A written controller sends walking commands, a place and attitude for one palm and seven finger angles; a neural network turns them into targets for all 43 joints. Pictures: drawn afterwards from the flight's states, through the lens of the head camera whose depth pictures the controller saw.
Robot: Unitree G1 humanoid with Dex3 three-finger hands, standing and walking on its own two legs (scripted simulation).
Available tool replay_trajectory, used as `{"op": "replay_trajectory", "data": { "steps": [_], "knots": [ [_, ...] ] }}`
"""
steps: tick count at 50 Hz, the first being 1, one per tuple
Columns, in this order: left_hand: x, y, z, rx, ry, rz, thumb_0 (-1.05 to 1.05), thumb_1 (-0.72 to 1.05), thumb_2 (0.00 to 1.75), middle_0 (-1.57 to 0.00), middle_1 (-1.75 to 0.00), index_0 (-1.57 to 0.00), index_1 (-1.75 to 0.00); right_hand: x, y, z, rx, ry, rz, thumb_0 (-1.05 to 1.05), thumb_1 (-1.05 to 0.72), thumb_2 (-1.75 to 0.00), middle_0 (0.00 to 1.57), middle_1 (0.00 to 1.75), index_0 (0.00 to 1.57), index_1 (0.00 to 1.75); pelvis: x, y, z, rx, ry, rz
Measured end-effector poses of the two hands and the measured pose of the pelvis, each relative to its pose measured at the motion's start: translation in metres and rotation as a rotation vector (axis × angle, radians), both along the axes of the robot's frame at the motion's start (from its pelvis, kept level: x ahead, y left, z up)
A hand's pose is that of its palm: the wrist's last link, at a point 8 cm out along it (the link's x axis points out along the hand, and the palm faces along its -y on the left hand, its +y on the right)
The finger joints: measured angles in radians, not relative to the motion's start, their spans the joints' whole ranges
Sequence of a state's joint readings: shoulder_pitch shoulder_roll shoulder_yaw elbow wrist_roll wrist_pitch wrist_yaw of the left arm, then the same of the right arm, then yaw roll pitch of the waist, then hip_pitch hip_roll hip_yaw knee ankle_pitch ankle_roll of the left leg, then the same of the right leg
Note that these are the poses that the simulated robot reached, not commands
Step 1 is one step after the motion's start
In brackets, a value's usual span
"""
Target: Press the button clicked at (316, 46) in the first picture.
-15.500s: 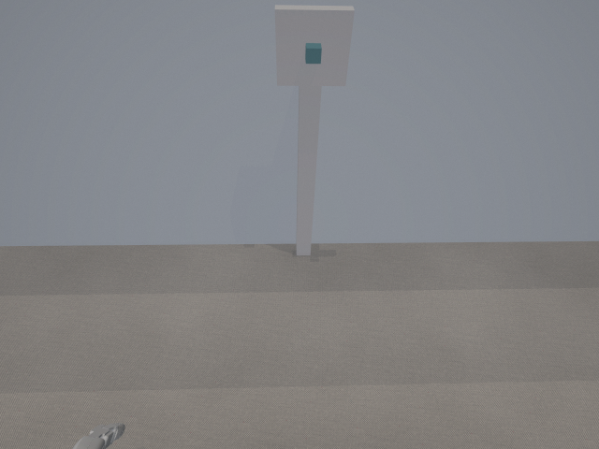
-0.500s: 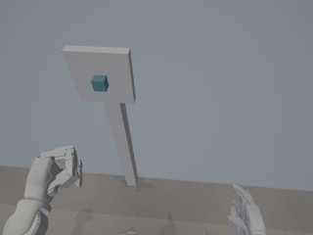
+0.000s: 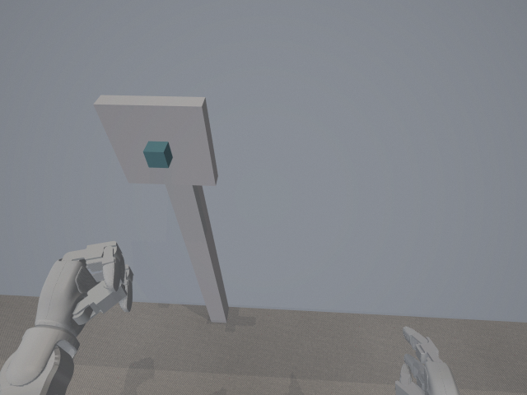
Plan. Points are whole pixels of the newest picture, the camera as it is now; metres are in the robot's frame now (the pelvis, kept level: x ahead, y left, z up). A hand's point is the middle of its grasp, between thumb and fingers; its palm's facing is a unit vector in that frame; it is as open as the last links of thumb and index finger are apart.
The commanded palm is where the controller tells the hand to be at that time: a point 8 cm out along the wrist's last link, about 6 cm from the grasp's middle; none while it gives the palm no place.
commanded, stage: raise the hand and make a fist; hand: left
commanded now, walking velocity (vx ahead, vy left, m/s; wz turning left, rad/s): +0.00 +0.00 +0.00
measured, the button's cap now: (159, 153) +0.48 +0.23 +0.12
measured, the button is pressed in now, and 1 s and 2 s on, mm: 0 0 0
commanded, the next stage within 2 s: aim a knuckle at the button in 0.14 s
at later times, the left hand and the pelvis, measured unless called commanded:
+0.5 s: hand (128, 270) +0.25 +0.21 +0.10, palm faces +0.02 -1.00 -0.04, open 3.1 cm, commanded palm +0.23 +0.26 +0.11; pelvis -0.01 +0.00 +0.00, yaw +0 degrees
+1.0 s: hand (154, 229) +0.33 +0.20 +0.09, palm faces +0.03 -1.00 -0.03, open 3.1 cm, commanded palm +0.31 +0.25 +0.09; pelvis +0.00 +0.00 +0.00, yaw -1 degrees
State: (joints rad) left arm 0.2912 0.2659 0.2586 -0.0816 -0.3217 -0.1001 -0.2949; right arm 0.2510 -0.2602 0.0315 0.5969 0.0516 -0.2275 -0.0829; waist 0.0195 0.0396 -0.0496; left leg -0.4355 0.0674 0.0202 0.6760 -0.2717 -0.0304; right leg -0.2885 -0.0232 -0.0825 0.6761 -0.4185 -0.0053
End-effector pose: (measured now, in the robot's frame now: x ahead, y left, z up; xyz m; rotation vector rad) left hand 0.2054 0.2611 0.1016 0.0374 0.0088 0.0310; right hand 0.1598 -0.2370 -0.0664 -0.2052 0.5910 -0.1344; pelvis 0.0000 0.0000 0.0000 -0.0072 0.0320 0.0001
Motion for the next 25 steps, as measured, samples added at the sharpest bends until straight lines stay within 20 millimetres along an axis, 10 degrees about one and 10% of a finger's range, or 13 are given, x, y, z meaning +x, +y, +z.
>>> {"op": "replay_trajectory", "data": {
  "steps": [25],
  "knots": [
    [0.024, -0.001, 0.002, 0.005, -0.04, -0.008, 0.02, 0.9, 0.9, -1.3, -1.5, -1.3, -1.5, -0.002, 0.01, -0.007, 0.014, 0.015, 0.019, 0.02, -0.9, -0.89, 0.21, 0.3, 0.21, 0.3, -0.009, 0.001, -0.001, -0.002, -0.005, 0.008]
  ]
}}
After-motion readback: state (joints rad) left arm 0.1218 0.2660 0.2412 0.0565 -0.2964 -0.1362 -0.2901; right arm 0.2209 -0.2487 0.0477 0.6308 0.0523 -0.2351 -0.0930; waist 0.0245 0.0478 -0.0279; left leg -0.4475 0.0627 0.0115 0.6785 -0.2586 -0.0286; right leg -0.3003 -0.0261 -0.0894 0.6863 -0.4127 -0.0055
